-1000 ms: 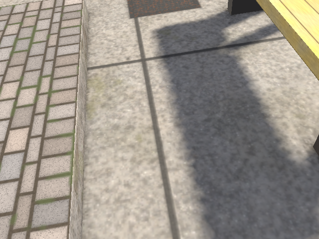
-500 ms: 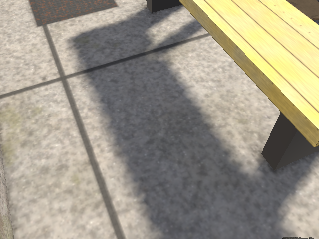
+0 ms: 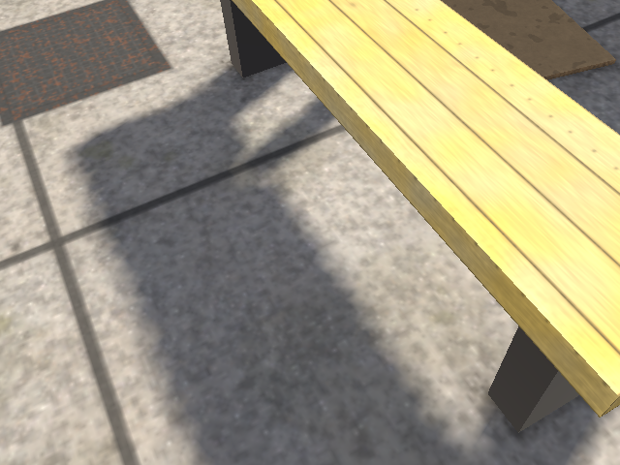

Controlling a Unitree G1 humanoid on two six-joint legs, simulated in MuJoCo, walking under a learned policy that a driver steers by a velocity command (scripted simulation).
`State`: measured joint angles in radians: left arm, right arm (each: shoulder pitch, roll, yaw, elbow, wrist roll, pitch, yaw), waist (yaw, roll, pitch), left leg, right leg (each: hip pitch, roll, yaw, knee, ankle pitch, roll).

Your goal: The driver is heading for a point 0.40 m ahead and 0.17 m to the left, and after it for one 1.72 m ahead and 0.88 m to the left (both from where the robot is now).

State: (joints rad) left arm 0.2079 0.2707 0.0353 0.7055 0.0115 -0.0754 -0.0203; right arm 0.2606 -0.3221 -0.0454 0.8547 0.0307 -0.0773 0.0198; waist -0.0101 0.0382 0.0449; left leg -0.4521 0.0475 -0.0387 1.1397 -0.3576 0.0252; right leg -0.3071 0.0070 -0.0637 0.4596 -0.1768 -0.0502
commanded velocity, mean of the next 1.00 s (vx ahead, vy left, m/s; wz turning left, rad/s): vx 0.29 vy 0.00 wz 0.51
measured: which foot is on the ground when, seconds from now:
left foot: up 0.00-0.38, down 0.40-0.88, up 0.90-1.00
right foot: down 0.00-0.38, up 0.40-0.86, down 0.88-1.00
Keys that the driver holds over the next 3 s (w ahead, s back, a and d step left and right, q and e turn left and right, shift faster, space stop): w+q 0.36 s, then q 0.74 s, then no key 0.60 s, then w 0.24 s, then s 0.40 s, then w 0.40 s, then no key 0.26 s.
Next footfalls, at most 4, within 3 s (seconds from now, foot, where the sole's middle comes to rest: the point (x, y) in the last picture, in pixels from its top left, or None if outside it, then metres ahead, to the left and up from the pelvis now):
0.40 left None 0.36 0.16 -0.78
0.88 right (319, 411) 0.58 0.05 -0.78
1.30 left None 0.37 0.22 -0.78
1.64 right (327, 439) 0.52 0.03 -0.78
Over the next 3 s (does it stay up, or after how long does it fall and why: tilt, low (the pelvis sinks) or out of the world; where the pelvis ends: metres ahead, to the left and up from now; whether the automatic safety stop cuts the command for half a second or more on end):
stays up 0.50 0.25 0.00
